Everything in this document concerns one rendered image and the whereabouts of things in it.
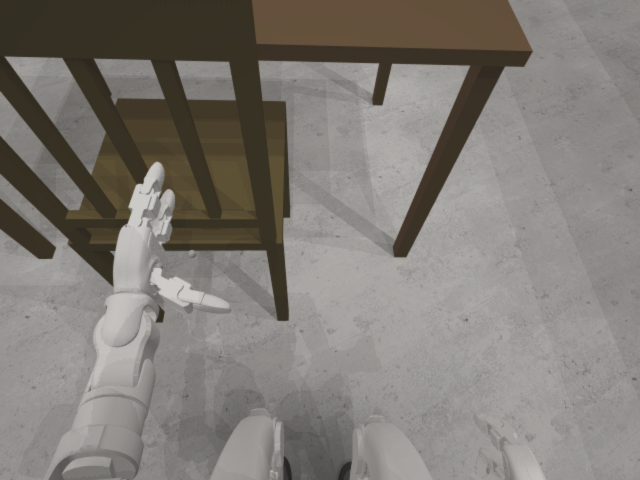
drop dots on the left robot forearm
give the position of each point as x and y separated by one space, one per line
105 439

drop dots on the table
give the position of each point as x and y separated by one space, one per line
482 34

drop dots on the chair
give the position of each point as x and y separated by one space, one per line
226 161

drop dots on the left robot shin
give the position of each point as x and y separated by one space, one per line
273 475

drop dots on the robot right thigh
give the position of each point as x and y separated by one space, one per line
382 452

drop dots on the robot left hand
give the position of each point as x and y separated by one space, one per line
139 248

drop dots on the robot right hand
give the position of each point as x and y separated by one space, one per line
517 462

